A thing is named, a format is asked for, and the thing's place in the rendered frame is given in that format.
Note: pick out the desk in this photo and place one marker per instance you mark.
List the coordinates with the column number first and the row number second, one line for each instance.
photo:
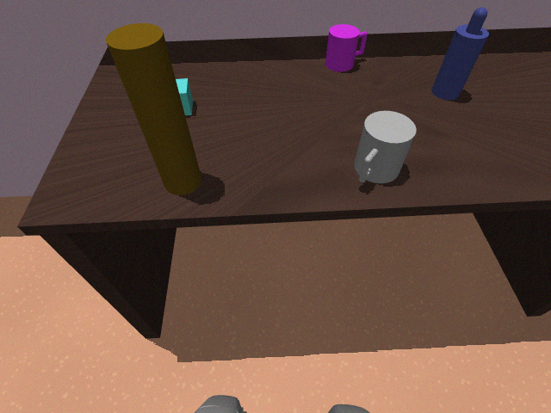
column 276, row 133

